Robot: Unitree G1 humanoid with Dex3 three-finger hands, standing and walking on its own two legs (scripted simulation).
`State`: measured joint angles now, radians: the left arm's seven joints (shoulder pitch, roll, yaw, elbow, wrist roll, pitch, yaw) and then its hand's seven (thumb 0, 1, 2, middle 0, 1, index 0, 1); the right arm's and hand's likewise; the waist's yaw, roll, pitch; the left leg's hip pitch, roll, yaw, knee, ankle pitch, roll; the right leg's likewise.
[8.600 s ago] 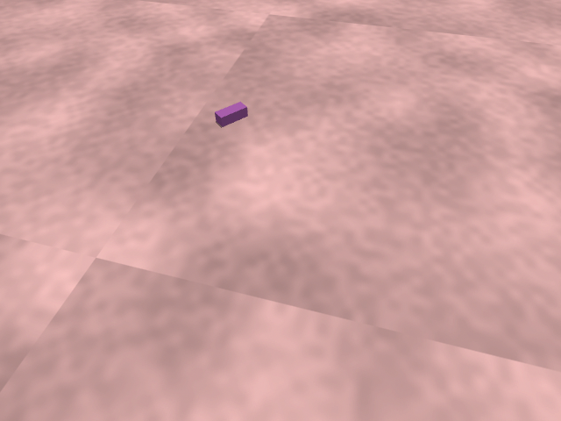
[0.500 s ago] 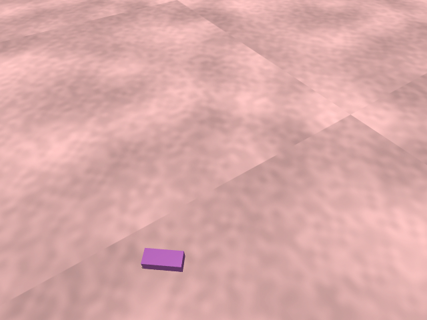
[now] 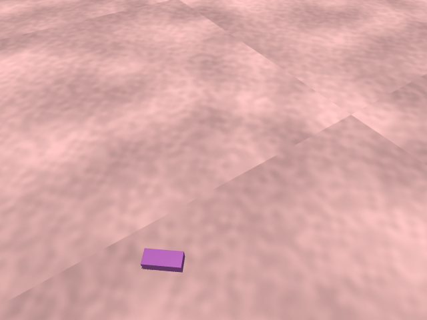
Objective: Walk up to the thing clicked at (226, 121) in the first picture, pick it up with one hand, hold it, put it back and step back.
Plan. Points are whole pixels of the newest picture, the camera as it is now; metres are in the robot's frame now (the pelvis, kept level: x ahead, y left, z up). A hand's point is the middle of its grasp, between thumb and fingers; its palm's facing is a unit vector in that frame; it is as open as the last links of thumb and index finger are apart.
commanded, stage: stand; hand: left
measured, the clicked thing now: (163, 260) +0.48 +0.27 -0.75
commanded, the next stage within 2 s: walk up in 0.58 s
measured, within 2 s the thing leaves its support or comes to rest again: neither
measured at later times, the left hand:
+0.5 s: hand out of the picture +0.07 +0.26 -0.16, palm faces -0.02 -0.94 -0.35, open 7.4 cm
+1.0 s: hand out of the picture +0.08 +0.33 -0.17, palm faces -0.02 -0.93 -0.38, open 7.4 cm
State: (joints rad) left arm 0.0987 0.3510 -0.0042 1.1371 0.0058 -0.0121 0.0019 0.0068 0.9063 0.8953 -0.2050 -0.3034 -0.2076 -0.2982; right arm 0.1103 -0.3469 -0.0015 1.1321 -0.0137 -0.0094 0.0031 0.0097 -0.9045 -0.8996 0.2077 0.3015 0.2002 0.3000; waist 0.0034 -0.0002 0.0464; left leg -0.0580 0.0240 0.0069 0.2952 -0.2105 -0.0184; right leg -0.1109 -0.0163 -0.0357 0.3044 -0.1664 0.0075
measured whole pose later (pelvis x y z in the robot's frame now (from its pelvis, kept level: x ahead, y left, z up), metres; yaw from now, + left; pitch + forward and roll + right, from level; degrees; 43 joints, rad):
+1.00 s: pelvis +0.02 +0.06 -0.01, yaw +0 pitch -2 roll -1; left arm 0.18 0.41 0.04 1.04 0.00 0.00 0.01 0.01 0.91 0.90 -0.20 -0.30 -0.21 -0.30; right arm 0.22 -0.34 -0.05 1.00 -0.04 -0.01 0.02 0.01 -0.90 -0.90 0.21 0.30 0.20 0.30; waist 0.01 -0.03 0.11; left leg -0.14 0.00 0.01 0.48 -0.29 0.02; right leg -0.27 -0.01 0.03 0.67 -0.45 -0.01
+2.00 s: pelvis +0.05 +0.04 +0.00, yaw -3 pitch -3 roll +0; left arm 0.11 0.34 0.02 1.11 0.01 0.00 0.00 0.01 0.91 0.90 -0.20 -0.30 -0.21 -0.30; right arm 0.13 -0.34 -0.02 1.08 -0.02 -0.01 0.00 0.01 -0.90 -0.90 0.21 0.30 0.20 0.30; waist 0.01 0.00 0.07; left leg 0.00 0.03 0.05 0.31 -0.26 -0.01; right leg -0.12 0.02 0.02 0.37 -0.20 -0.02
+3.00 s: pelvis +0.00 +0.05 -0.05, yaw +0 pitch -4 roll +0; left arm 0.07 0.42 0.06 0.86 0.00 0.06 0.05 0.01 0.90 0.90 -0.21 -0.30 -0.21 -0.30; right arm 0.16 -0.38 -0.06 0.87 -0.03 0.06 0.02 0.01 -0.91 -0.90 0.21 0.30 0.20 0.30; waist 0.01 -0.02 0.21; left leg -0.34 0.00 -0.05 0.82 -0.41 -0.01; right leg -0.52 -0.02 0.08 1.02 -0.52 0.00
